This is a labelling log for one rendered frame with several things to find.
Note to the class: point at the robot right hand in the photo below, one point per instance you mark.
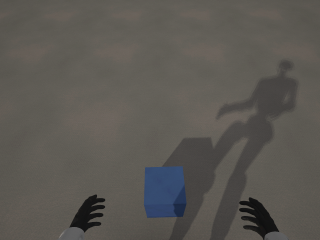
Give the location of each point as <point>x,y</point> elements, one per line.
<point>265,224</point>

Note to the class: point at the carton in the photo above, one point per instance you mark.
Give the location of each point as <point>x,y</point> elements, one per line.
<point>164,192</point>

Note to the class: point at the robot left forearm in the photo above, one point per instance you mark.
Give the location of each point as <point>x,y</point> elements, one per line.
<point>72,233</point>

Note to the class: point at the robot left hand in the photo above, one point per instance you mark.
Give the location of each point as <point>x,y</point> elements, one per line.
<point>83,216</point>

